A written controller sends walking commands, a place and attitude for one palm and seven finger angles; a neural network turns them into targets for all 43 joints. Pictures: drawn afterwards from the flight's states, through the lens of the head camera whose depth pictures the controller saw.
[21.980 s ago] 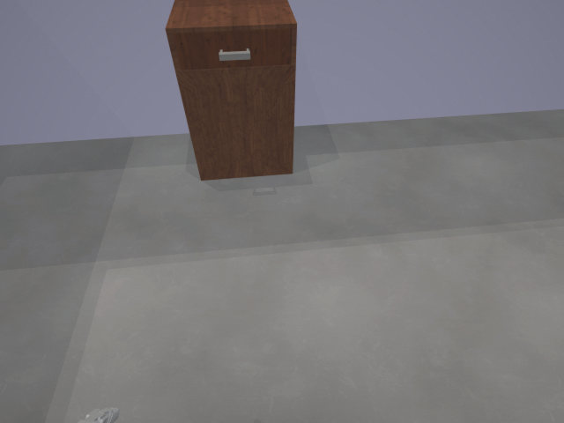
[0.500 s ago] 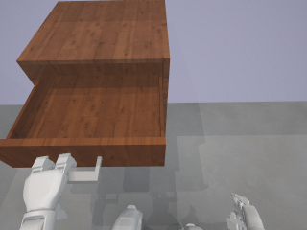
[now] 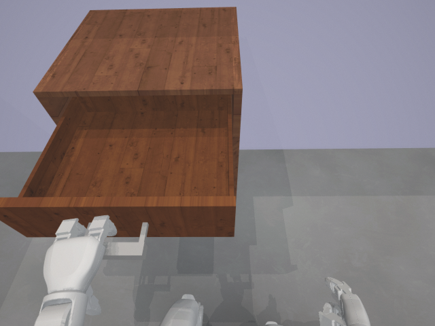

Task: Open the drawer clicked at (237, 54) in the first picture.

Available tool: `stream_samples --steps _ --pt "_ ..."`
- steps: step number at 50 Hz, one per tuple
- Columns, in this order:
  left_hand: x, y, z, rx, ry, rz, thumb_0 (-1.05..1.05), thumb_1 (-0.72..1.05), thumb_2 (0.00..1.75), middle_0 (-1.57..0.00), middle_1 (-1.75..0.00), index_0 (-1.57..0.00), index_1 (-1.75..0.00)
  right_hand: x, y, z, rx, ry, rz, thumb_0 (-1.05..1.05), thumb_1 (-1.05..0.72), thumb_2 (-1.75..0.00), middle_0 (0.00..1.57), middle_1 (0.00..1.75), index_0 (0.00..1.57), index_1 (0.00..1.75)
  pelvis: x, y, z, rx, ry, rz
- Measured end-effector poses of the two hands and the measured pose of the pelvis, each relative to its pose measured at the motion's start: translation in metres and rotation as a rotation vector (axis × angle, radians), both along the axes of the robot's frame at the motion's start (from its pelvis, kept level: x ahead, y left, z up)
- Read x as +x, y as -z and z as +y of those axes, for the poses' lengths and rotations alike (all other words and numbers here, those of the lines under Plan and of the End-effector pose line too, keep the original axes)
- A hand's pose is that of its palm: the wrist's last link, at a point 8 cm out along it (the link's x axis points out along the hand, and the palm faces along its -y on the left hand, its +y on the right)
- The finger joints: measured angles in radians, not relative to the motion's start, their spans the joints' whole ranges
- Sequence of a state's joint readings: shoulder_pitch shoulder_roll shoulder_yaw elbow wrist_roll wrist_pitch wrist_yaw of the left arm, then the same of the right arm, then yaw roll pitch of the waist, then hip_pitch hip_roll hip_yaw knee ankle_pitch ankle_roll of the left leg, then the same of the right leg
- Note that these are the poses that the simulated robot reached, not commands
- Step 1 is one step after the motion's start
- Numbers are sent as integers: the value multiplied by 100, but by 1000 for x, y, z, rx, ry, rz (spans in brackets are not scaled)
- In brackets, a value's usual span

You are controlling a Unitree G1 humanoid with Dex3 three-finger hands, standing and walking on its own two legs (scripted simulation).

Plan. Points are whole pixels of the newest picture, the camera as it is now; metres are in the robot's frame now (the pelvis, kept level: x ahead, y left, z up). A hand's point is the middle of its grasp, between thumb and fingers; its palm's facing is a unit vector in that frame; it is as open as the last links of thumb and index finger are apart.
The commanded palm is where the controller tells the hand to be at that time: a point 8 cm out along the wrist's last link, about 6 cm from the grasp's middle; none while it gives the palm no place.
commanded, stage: lift the hand off the handle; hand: left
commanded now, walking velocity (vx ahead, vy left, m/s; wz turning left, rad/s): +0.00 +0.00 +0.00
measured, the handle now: (114, 239) +0.27 +0.23 -0.01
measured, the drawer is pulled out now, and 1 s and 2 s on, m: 0.30 0.30 0.30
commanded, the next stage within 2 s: none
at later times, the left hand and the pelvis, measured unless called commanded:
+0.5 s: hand (82, 258) +0.22 +0.26 +0.01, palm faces -0.01 -0.07 -1.00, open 13.0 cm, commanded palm +0.22 +0.26 +0.08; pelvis +0.01 +0.01 +0.02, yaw +0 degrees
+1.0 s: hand (72, 248) +0.23 +0.26 +0.06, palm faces +0.03 -0.07 -1.00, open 13.3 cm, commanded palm +0.21 +0.25 +0.12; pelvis +0.02 +0.00 +0.03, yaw +0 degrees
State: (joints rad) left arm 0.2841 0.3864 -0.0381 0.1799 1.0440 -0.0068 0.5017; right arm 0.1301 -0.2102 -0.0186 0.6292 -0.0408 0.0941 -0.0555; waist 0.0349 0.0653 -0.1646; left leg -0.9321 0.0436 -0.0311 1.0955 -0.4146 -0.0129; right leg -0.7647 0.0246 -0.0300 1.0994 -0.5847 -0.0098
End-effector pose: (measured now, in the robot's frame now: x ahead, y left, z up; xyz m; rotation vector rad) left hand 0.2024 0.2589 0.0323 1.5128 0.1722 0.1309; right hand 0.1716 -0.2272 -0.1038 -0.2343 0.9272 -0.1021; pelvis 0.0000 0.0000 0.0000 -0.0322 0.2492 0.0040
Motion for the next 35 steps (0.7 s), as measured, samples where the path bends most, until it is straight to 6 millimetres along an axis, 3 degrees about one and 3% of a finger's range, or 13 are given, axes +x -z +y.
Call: stream_samples --steps 15,35 --pt "2 -13 4 -11 15 7 0 -49 30 -32 -120 -46 -123 3 -13 -5 -21 6 -18 1 -91 -90 20 30 21 30 4 -9 3 -1 -3 -22" --pt "2 -46 5 -18 -8 -13 0 -49 30 -32 -120 -47 -123 22 -31 9 21 -25 -63 2 -91 -90 20 30 21 30 12 -23 5 7 -7 -63"
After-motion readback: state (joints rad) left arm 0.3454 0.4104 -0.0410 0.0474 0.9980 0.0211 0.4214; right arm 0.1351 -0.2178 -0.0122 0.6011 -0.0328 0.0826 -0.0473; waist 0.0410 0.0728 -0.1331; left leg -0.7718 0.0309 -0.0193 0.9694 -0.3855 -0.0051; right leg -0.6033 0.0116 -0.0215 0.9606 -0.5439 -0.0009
